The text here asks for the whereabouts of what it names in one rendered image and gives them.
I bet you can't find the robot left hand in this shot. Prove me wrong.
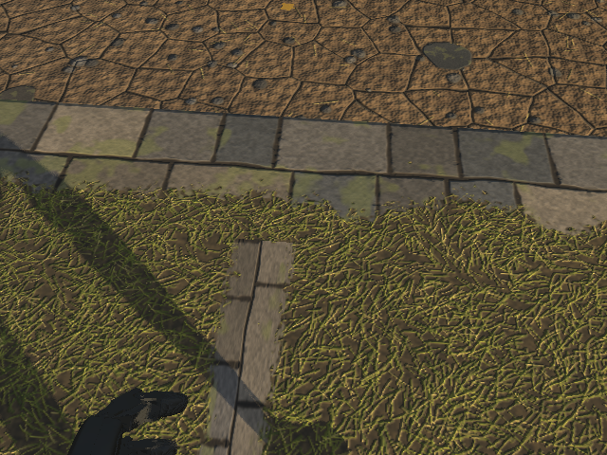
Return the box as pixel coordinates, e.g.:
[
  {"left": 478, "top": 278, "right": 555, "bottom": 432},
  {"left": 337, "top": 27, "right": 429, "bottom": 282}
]
[{"left": 67, "top": 388, "right": 188, "bottom": 455}]

